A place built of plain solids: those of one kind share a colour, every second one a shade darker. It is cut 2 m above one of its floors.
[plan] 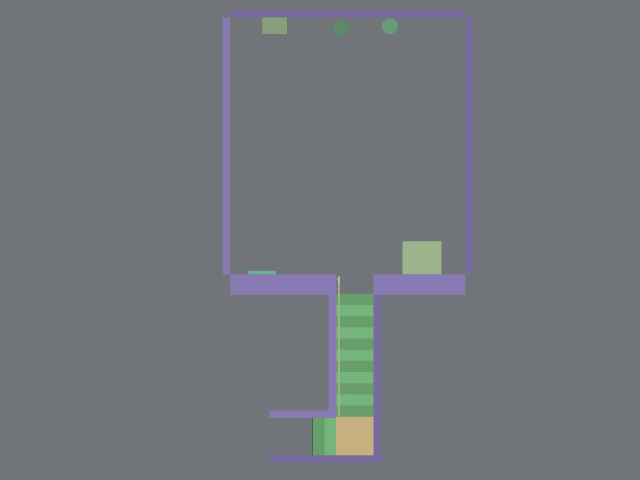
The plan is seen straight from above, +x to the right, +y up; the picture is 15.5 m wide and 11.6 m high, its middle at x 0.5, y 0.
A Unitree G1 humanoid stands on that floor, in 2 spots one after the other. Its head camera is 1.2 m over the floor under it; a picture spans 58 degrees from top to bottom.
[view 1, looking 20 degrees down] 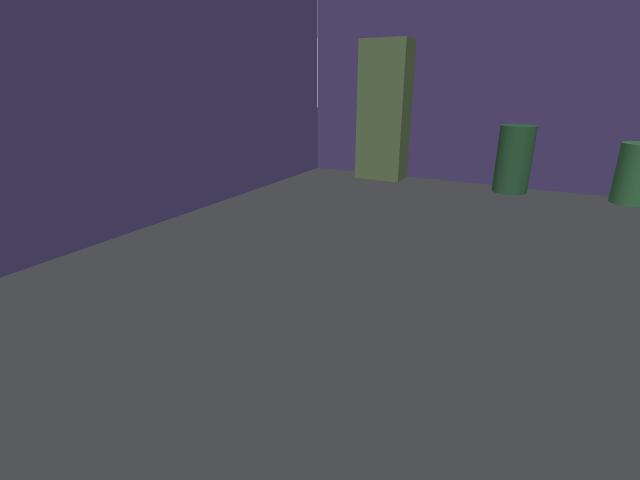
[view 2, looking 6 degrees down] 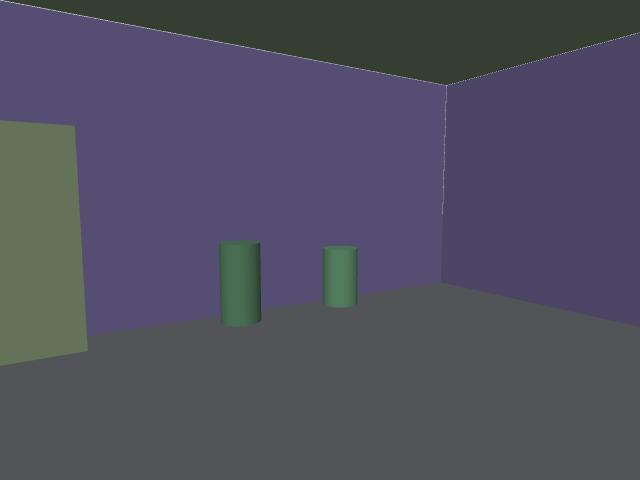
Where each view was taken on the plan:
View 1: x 1.38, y -0.30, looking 118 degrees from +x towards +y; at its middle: ground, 3.51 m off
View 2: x -0.49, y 1.29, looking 58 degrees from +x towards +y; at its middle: wall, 4.85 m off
